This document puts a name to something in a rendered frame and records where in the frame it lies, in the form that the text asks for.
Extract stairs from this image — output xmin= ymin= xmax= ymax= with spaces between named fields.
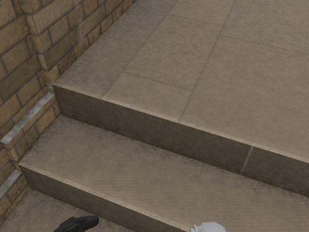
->
xmin=0 ymin=84 xmax=309 ymax=232

